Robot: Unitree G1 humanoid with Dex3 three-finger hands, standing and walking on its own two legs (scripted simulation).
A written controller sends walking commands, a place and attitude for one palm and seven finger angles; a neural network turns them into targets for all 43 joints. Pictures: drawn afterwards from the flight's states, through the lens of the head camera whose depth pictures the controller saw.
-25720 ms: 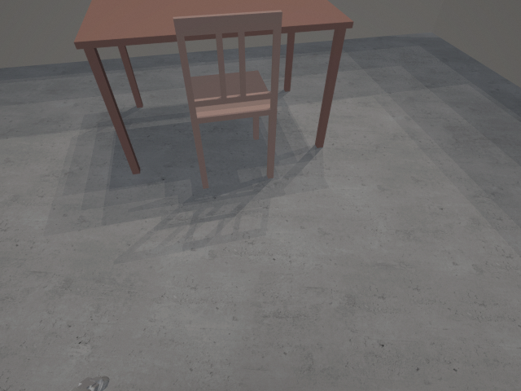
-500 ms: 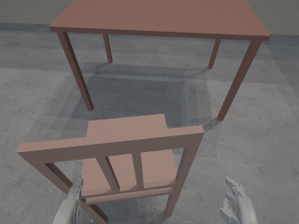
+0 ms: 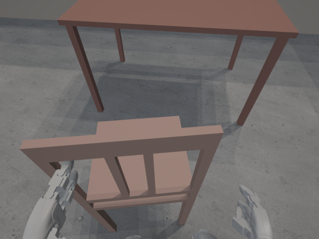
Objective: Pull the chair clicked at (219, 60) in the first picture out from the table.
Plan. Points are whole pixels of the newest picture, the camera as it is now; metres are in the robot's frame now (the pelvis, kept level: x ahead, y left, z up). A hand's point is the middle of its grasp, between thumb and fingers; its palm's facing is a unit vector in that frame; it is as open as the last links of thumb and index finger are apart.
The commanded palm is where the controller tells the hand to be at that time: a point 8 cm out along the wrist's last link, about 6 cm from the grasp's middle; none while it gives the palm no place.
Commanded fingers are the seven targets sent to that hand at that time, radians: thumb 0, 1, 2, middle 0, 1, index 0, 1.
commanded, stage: draw the hand back to the body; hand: left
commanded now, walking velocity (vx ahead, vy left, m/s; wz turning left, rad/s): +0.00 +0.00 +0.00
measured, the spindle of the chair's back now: (119, 177) +0.29 +0.14 -0.04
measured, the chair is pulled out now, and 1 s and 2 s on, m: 0.59 0.58 0.58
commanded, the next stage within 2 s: step back with the hand held close in 1.16 s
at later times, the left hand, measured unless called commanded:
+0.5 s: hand (53, 209) +0.17 +0.22 +0.09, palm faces +0.13 -0.87 -0.48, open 11.7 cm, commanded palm +0.16 +0.27 +0.20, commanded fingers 0.00 0.43 0.67 -0.14 -0.20 -0.14 -0.20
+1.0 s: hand (16, 172) +0.19 +0.24 +0.19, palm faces +0.40 -0.72 -0.57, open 6.5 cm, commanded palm +0.17 +0.28 +0.25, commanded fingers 0.00 0.90 0.90 -0.20 -0.30 -0.20 -0.30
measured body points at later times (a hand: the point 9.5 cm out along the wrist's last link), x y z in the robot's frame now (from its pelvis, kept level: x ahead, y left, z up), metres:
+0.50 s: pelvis +0.03 -0.01 +0.06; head +0.02 -0.03 +0.50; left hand +0.15 +0.26 +0.12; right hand +0.21 -0.22 -0.03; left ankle -0.02 +0.13 -0.67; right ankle +0.05 -0.14 -0.67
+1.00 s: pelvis +0.04 -0.02 +0.06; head +0.05 -0.07 +0.51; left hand +0.17 +0.28 +0.22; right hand +0.25 -0.22 -0.03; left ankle -0.02 +0.13 -0.67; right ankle +0.05 -0.14 -0.67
